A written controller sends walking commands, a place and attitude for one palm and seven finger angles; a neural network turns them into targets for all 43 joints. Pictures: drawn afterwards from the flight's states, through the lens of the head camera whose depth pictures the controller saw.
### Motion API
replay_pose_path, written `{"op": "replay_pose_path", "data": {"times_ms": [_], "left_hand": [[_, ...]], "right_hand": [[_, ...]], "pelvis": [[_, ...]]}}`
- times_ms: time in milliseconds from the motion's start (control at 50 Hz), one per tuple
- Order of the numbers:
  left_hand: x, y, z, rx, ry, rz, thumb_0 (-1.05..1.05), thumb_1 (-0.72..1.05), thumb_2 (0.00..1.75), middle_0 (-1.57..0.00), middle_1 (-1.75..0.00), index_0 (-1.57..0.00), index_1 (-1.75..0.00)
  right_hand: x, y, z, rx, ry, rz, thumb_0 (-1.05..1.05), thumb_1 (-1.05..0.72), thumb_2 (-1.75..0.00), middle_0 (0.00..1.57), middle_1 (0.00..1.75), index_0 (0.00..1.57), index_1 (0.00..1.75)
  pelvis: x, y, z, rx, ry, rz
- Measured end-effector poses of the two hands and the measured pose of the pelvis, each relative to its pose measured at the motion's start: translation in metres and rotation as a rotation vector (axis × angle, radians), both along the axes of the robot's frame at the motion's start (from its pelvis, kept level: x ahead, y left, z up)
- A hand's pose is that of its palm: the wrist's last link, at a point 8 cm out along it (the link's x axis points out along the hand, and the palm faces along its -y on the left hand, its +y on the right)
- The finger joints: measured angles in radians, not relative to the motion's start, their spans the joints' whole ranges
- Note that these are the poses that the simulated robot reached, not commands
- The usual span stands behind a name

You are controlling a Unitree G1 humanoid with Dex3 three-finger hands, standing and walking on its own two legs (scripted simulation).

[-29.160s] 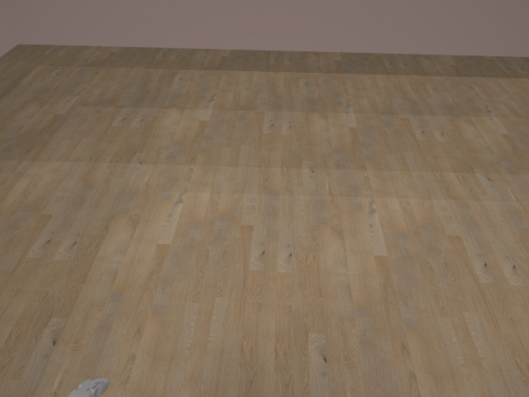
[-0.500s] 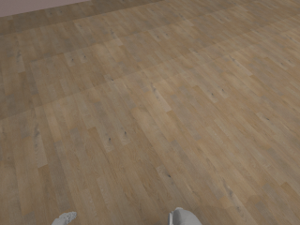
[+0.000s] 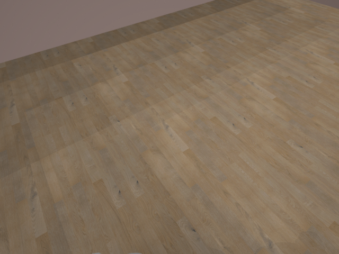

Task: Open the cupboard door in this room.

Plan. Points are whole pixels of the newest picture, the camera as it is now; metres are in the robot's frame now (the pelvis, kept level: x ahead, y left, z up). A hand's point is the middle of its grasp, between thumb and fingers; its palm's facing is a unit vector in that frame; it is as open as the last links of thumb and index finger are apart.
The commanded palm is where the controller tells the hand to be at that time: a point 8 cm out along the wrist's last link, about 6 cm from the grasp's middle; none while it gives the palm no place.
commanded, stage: turn to face it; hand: left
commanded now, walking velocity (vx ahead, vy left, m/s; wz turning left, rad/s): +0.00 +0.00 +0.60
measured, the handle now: out of the picture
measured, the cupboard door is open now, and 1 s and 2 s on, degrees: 0 0 0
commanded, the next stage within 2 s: none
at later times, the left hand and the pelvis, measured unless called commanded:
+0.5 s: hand out of the picture +0.06 +0.21 -0.15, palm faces +0.27 -0.91 -0.30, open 7.4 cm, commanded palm none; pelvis -0.01 -0.03 +0.00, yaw +16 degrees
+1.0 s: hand out of the picture -0.14 +0.12 -0.17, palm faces +0.61 -0.75 -0.26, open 7.4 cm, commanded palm none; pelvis -0.04 -0.06 +0.00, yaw +36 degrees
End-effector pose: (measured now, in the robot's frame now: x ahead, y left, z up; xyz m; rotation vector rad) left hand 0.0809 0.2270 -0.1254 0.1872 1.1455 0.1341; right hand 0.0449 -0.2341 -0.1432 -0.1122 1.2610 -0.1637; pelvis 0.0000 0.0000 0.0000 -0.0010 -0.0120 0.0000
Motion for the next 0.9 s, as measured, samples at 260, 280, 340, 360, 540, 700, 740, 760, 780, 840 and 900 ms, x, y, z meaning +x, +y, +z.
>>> {"op": "replay_pose_path", "data": {"times_ms": [260, 280, 340, 360, 540, 700, 740, 760, 780, 840, 900], "left_hand": [[-0.059, 0.045, -0.015, -0.004, 0.167, 0.197, 0.00, 0.91, 0.90, -0.19, -0.30, -0.20, -0.30], [-0.061, 0.046, -0.013, 0.002, 0.164, 0.206, 0.00, 0.91, 0.90, -0.19, -0.30, -0.20, -0.30], [-0.061, 0.048, -0.006, 0.025, 0.142, 0.230, 0.01, 0.91, 0.90, -0.19, -0.30, -0.20, -0.30], [-0.059, 0.047, -0.004, 0.033, 0.130, 0.237, 0.01, 0.91, 0.90, -0.19, -0.30, -0.20, -0.30], [-0.046, 0.009, 0.013, 0.105, -0.043, 0.291, 0.00, 0.91, 0.90, -0.19, -0.30, -0.20, -0.30], [-0.094, -0.038, 0.031, 0.094, -0.019, 0.397, 0.00, 0.91, 0.90, -0.20, -0.30, -0.20, -0.30], [-0.108, -0.046, 0.029, 0.082, -0.009, 0.431, 0.00, 0.91, 0.90, -0.20, -0.30, -0.20, -0.30], [-0.116, -0.050, 0.028, 0.076, -0.004, 0.450, 0.00, 0.91, 0.90, -0.20, -0.30, -0.20, -0.30], [-0.124, -0.054, 0.026, 0.069, 0.003, 0.470, 0.00, 0.91, 0.90, -0.20, -0.30, -0.20, -0.30], [-0.153, -0.063, 0.020, 0.048, 0.036, 0.533, 0.00, 0.91, 0.90, -0.20, -0.30, -0.20, -0.30], [-0.188, -0.070, 0.011, 0.027, 0.087, 0.597, 0.00, 0.91, 0.90, -0.20, -0.30, -0.20, -0.30]], "right_hand": [[0.031, 0.027, 0.014, -0.052, 0.042, 0.142, 0.00, -0.92, -0.89, 0.20, 0.30, 0.20, 0.30], [0.031, 0.025, 0.014, -0.051, 0.048, 0.150, 0.00, -0.92, -0.89, 0.20, 0.30, 0.20, 0.30], [0.030, 0.017, 0.013, -0.048, 0.064, 0.172, 0.00, -0.91, -0.89, 0.20, 0.30, 0.20, 0.30], [0.030, 0.013, 0.012, -0.047, 0.068, 0.179, 0.00, -0.91, -0.89, 0.20, 0.30, 0.20, 0.30], [0.049, -0.045, -0.013, -0.029, 0.064, 0.257, 0.01, -0.91, -0.89, 0.20, 0.30, 0.20, 0.30], [0.097, -0.069, 0.002, -0.030, 0.001, 0.373, 0.01, -0.91, -0.89, 0.20, 0.30, 0.20, 0.30], [0.105, -0.069, 0.006, -0.034, -0.002, 0.409, 0.01, -0.91, -0.89, 0.20, 0.30, 0.20, 0.30], [0.108, -0.068, 0.007, -0.038, 0.001, 0.428, 0.01, -0.91, -0.89, 0.20, 0.30, 0.20, 0.30], [0.112, -0.066, 0.007, -0.042, 0.006, 0.447, 0.01, -0.91, -0.89, 0.20, 0.30, 0.20, 0.30], [0.122, -0.055, 0.009, -0.053, 0.017, 0.511, 0.01, -0.91, -0.89, 0.20, 0.30, 0.20, 0.30], [0.134, -0.034, 0.011, -0.058, 0.008, 0.581, 0.01, -0.91, -0.89, 0.20, 0.30, 0.20, 0.30]], "pelvis": [[0.007, 0.020, 0.003, -0.021, 0.023, 0.126], [0.006, 0.019, 0.004, -0.022, 0.025, 0.135], [0.003, 0.011, 0.006, -0.023, 0.029, 0.168], [0.002, 0.008, 0.006, -0.022, 0.029, 0.180], [-0.007, -0.044, -0.008, 0.005, 0.018, 0.305], [-0.010, -0.069, 0.008, 0.058, 0.002, 0.421], [-0.011, -0.073, 0.009, 0.060, 0.004, 0.452], [-0.012, -0.074, 0.010, 0.059, 0.005, 0.467], [-0.013, -0.075, 0.010, 0.058, 0.006, 0.482], [-0.017, -0.076, 0.009, 0.050, 0.011, 0.526], [-0.024, -0.073, 0.007, 0.041, 0.017, 0.567]]}}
